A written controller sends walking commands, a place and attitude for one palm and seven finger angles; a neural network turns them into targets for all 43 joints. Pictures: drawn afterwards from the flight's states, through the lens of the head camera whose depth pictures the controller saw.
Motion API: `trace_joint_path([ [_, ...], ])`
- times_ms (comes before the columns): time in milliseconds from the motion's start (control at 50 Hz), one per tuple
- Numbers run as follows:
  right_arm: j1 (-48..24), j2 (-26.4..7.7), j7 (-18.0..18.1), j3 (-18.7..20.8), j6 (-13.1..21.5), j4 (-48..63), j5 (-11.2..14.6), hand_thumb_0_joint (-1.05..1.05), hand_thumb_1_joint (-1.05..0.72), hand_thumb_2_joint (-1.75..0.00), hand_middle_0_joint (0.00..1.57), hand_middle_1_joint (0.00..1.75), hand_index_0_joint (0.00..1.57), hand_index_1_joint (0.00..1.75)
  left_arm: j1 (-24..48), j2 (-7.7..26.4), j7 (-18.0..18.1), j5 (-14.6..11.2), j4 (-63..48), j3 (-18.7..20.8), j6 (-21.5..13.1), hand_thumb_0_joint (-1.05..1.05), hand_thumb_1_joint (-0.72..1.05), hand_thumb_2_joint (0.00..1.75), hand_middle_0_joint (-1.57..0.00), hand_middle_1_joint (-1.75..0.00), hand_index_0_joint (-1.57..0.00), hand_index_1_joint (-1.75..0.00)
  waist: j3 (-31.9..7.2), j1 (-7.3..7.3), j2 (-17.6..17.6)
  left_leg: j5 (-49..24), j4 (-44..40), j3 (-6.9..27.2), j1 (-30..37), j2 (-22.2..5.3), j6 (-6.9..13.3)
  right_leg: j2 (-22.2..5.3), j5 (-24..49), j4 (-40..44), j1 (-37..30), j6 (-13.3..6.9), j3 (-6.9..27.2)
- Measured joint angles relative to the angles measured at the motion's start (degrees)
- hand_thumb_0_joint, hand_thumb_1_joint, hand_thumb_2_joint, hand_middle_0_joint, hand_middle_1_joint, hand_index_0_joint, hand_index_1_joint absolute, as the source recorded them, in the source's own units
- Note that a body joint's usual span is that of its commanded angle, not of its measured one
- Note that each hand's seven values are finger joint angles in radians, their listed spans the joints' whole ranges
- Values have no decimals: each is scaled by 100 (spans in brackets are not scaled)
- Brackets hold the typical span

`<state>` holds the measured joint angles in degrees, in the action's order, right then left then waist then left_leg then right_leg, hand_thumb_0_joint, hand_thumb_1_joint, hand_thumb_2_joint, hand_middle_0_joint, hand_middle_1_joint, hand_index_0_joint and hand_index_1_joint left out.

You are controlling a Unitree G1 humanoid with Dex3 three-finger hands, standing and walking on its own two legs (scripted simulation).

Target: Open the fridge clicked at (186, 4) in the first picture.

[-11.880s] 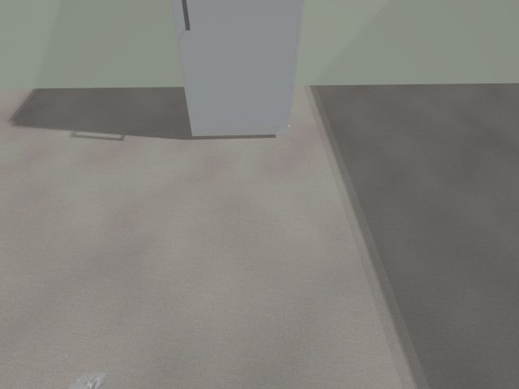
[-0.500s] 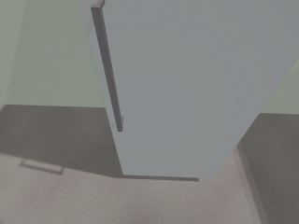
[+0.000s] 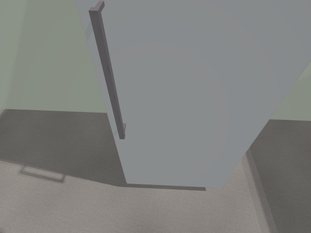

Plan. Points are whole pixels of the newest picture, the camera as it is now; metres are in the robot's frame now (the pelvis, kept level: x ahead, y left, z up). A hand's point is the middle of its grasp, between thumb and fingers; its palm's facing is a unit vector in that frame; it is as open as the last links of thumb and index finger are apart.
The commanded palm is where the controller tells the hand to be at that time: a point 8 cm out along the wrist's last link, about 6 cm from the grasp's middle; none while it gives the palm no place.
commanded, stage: raise the hand to about handle height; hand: left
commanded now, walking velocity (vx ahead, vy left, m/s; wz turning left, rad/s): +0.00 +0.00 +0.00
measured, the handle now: (114, 87) +0.47 +0.15 +0.12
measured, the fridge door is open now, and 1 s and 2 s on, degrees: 0 0 0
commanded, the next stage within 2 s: none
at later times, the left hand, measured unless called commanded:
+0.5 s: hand out of the picture +0.12 +0.23 -0.03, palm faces +0.16 -0.99 -0.03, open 9.2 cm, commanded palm +0.12 +0.28 -0.02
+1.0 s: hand (48, 207) +0.17 +0.26 +0.01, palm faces +0.02 -1.00 -0.07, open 12.2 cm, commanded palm +0.15 +0.32 +0.03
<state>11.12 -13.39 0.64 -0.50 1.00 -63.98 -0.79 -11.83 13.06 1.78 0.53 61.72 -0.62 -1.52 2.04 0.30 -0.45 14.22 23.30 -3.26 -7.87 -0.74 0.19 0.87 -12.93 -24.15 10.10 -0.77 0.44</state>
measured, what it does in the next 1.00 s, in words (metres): lowers itself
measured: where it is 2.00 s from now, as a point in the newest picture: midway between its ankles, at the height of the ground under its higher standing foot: outside the picture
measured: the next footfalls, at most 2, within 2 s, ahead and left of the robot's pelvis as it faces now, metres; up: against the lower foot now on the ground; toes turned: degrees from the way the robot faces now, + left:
none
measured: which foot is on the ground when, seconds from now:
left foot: down 0.00-1.00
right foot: down 0.00-1.00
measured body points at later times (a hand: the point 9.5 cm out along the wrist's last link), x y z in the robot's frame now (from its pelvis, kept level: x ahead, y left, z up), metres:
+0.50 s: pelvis -0.05 -0.01 -0.09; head -0.01 +0.02 +0.36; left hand +0.11 +0.29 -0.03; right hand +0.19 -0.23 -0.12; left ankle -0.02 +0.11 -0.74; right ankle +0.00 -0.11 -0.74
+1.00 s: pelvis -0.04 +0.02 -0.06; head +0.00 +0.04 +0.39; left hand +0.17 +0.32 +0.01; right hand +0.14 -0.22 -0.13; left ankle -0.02 +0.11 -0.74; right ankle +0.00 -0.11 -0.74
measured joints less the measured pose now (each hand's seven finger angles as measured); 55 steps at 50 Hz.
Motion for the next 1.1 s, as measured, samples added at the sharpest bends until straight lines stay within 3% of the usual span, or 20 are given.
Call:
trace_joint_path([
  [40, 293, 21, 112, 25, 240, 593, 136, 0, -91, -89, 20, 30, 20, 30, -529, -87, -34, -357, -1879, 477, 398, 1, 90, 90, -20, -30, -21, -30, 74, -49, 49, 53, 128, 20, -53, 28, 0, -31, -66, -184, 74, -7, -21],
  [80, 569, 11, 250, 27, 725, 1045, 174, 0, -91, -89, 20, 30, 20, 30, -849, -95, 73, -597, -3446, 610, -67, 2, 89, 90, -20, -31, -21, -30, 27, -114, 52, 74, 227, 81, -99, 83, 3, -91, -181, -377, 130, -16, -81],
  [120, 628, -30, 258, 81, 997, 1420, 205, 1, -91, -90, 20, 30, 20, 30, -833, -138, 58, -861, -4391, 735, -445, 2, 88, 89, -20, -32, -21, -31, -142, -19, -31, 144, 488, 211, -339, 126, 14, -146, -282, -574, 284, -5, -211],
  [160, 497, -54, 224, 141, 1169, 1762, 190, 1, -91, -90, 20, 30, 20, 30, -621, -161, -199, -1071, -4754, 924, -1066, 1, 85, 88, -20, -33, -21, -33, -333, 76, -91, 266, 885, 272, -752, 140, 16, -172, -396, -914, 651, -2, -276],
  [240, 52, -6, 62, 219, 1384, 2411, 154, 1, -91, -89, 20, 30, 20, 30, -471, -81, -1303, -1537, -4732, 1220, -2506, 0, 79, 85, -20, -38, -21, -37, -691, 120, 36, 603, 1921, 192, -1900, 88, -24, -140, -730, -1993, 1860, -49, -195],
  [300, -143, -78, -35, 262, 1497, 2927, 202, 1, -90, -89, 20, 30, 20, 30, -626, 10, -2340, -1700, -4465, 1294, -3052, 0, 73, 82, -21, -42, -22, -41, -739, 63, 164, 897, 2713, 195, -2630, 53, -46, -115, -989, -2751, 2584, -79, -186],
  [340, -166, -170, -7, 289, 1524, 3220, 236, 1, -90, -90, 20, 30, 20, 30, -824, 54, -2758, -1783, -4394, 1324, -2987, 0, 68, 80, -21, -44, -22, -44, -783, -20, 235, 1071, 3153, 224, -3046, 47, -51, -117, -1144, -3157, 2976, -91, -213],
  [380, -139, -263, 58, 321, 1541, 3427, 254, 1, -90, -90, 20, 30, 20, 30, -1009, 55, -2879, -1891, -4479, 1395, -2822, 0, 63, 79, -22, -47, -23, -47, -781, -126, 259, 1211, 3529, 297, -3358, 41, -55, -119, -1275, -3462, 3233, -95, -284],
  [500, -49, -266, 286, 165, 1593, 3323, 210, 1, -91, -90, 20, 30, 20, 30, -1122, 82, -2393, -2007, -5650, 1577, -2820, 1, 49, 73, -23, -56, -24, -56, -698, -362, 140, 1487, 4179, 617, -3715, 9, -51, -86, -1469, -3802, 3350, -109, -597],
  [580, -34, -85, 341, -102, 1549, 3127, 254, 1, -90, -90, 20, 30, 20, 30, -581, 305, -2500, -1874, -5962, 1411, -2500, 1, 40, 69, -23, -62, -24, -62, -662, -282, -50, 1477, 4207, 724, -3716, 12, -23, -79, -1414, -3688, 3251, -71, -700],
  [640, 55, 109, 345, -251, 1446, 3104, 307, 1, -90, -89, 20, 30, 21, 30, -249, 513, -2712, -1794, -5789, 1346, -1798, 1, 33, 66, -24, -67, -24, -66, -670, -128, -131, 1376, 3981, 640, -3604, 3, 15, -69, -1282, -3457, 3167, -30, -617],
  [720, 338, 267, 324, -299, 1343, 3193, 315, 1, -90, -89, 20, 30, 21, 30, -400, 595, -2649, -1969, -5758, 1564, -1038, 1, 24, 62, -25, -73, -25, -72, -721, 61, -139, 1228, 3533, 429, -3311, -7, 82, -59, -1103, -3083, 2975, 30, -409],
  [760, 501, 275, 309, -254, 1347, 3205, 294, 1, -90, -89, 20, 30, 21, 30, -604, 550, -2468, -2086, -5918, 1745, -1016, 1, 19, 60, -25, -76, -26, -75, -747, 75, -108, 1184, 3366, 355, -3172, -6, 101, -59, -1051, -2943, 2871, 52, -336],
  [860, 712, 44, 258, -134, 1399, 3113, 264, 1, -90, -89, 20, 30, 21, 30, -812, 463, -2151, -2085, -6153, 1974, -1488, 0, 8, 55, -26, -83, -26, -83, -750, -8, -103, 1176, 3284, 380, -3074, 43, 147, -103, -1040, -2816, 2727, 101, -361],
  [920, 673, -144, 281, -110, 1447, 3048, 292, 1, -90, -90, 20, 30, 21, 30, -686, 487, -2273, -2001, -6025, 1882, -1560, 0, 1, 52, -26, -87, -27, -87, -704, -54, -137, 1186, 3327, 430, -3098, 78, 174, -135, -1051, -2814, 2705, 126, -411],
  [980, 570, -243, 353, -115, 1490, 3029, 323, 1, -90, -90, 20, 30, 21, 30, -523, 574, -2496, -1955, -5864, 1756, -1414, 0, -7, 49, -26, -92, -27, -92, -656, -66, -133, 1179, 3300, 436, -3042, 90, 194, -146, -1036, -2766, 2635, 144, -417],
  [1100, 413, -178, 457, -172, 1557, 3108, 349, 1, -90, -90, 20, 30, 21, 30, -206, 792, -2590, -2078, -5812, 1918, -1231, 0, -21, 43, -28, -101, -29, -101, -644, -47, -39, 1139, 3060, 418, -2694, 63, 184, -112, -968, -2501, 2289, 137, -397],
])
